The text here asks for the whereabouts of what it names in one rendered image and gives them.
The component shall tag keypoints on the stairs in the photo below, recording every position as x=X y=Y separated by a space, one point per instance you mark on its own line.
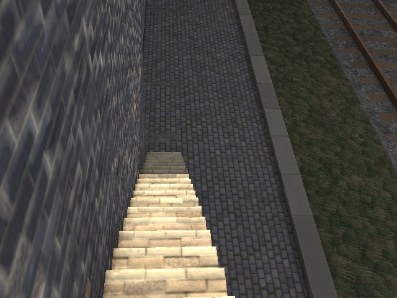
x=165 y=249

